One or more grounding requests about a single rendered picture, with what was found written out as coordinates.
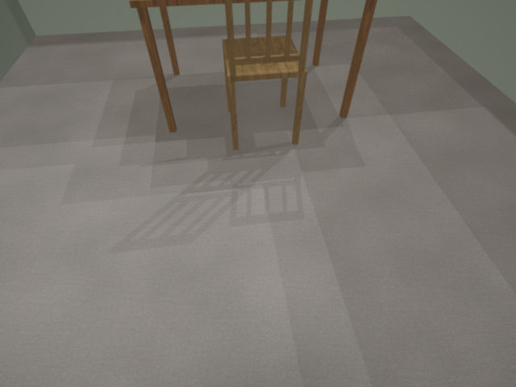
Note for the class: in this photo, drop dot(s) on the table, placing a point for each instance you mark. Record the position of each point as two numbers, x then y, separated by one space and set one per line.
142 9

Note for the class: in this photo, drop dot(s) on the chair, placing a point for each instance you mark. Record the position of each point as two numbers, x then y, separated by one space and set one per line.
263 58

